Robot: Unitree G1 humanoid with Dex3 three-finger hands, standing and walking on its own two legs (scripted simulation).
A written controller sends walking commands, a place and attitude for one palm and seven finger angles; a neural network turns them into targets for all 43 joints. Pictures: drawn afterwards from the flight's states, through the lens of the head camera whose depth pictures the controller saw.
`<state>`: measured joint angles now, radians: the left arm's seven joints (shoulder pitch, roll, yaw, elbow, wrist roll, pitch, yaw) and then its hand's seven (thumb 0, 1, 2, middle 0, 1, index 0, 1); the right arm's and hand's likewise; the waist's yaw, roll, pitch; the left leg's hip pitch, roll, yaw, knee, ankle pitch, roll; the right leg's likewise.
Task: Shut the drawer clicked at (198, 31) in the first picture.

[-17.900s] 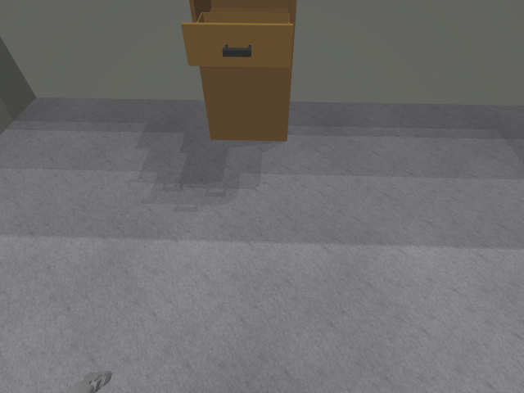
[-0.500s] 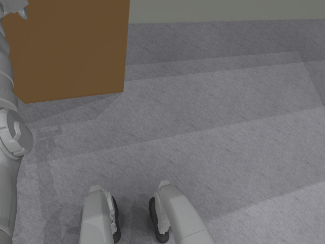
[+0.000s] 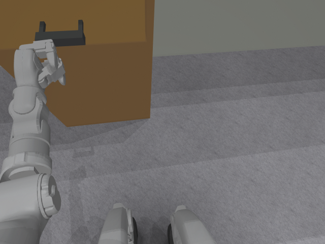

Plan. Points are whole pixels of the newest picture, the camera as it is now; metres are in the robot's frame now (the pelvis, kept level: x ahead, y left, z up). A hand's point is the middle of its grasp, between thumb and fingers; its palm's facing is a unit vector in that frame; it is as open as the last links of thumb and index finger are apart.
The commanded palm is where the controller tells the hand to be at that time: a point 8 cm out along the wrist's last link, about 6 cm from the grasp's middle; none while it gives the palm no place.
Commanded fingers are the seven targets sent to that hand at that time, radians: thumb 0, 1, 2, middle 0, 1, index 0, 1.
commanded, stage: draw the hand back to the body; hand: left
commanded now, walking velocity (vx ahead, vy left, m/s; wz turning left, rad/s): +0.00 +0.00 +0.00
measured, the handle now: (61, 31) +0.64 +0.21 +0.03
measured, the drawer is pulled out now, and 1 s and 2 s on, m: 0.00 0.00 0.00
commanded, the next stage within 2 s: step back with the hand held close in 1.20 s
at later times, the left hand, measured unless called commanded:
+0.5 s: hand out of the picture +0.32 +0.21 +0.16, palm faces +0.17 -0.95 -0.24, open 3.2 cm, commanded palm +0.28 +0.27 +0.17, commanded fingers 0.00 0.90 0.90 -1.40 -1.60 -1.40 -1.60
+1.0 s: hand out of the picture +0.17 +0.25 +0.26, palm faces +0.41 -0.83 -0.38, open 3.2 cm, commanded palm +0.11 +0.29 +0.28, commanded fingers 0.00 0.90 0.90 -1.40 -1.60 -1.40 -1.60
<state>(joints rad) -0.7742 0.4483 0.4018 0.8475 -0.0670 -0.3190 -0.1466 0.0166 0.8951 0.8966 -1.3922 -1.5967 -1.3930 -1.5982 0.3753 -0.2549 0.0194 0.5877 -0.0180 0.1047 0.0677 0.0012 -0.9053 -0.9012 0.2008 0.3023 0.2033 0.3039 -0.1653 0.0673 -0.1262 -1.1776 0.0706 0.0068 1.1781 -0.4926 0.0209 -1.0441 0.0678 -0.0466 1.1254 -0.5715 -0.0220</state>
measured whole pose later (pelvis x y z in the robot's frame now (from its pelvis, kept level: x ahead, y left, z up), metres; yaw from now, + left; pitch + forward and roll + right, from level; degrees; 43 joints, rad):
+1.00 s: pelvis +0.00 +0.00 +0.10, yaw +3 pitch -4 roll -1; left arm 0.49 0.35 0.26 -0.43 -0.09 -0.09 0.09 0.01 0.89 0.90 -1.40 -1.60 -1.40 -1.60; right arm 0.18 -0.24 0.05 0.60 0.00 -0.03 -0.07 0.01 -0.90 -0.90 0.20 0.30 0.21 0.30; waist 0.06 0.07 0.01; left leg -0.15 0.00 0.02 0.43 -0.20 0.02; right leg -0.02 0.02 -0.01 0.37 -0.27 -0.01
